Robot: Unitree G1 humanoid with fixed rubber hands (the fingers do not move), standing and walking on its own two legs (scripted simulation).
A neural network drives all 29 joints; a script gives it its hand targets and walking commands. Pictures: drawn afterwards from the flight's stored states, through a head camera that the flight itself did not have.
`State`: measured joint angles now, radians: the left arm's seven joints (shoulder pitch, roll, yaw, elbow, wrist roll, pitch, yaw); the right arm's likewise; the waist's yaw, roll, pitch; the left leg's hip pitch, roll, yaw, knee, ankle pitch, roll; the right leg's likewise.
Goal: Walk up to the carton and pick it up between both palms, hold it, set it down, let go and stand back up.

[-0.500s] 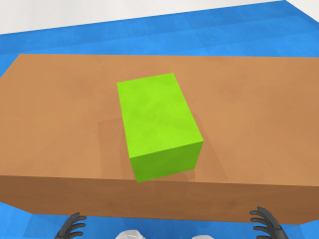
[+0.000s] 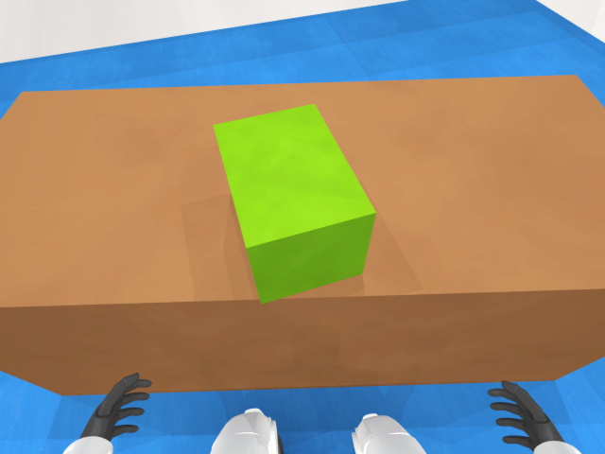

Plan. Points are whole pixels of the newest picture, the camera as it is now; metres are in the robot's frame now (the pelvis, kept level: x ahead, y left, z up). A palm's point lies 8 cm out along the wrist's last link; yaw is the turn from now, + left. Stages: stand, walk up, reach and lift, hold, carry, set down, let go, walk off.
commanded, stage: walk up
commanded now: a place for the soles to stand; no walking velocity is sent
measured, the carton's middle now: (288, 200) +0.49 +0.05 -0.01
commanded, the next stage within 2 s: reach and lift in 1.46 s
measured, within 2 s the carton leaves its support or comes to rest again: neither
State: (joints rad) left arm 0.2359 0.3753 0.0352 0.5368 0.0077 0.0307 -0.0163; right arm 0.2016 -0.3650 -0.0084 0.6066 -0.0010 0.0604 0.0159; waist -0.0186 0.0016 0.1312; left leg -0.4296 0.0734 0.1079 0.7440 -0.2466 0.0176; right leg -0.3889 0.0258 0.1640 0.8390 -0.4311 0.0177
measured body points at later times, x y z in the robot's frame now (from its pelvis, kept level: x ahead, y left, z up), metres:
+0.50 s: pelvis -0.01 +0.02 +0.02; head +0.00 +0.04 +0.47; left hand +0.12 +0.27 -0.09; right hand +0.06 -0.26 -0.08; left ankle -0.01 +0.12 -0.71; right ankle +0.00 -0.12 -0.68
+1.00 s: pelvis +0.01 -0.03 +0.01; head +0.02 -0.03 +0.46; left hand +0.12 +0.24 -0.08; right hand +0.15 -0.28 -0.08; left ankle -0.01 +0.12 -0.71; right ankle +0.02 -0.13 -0.71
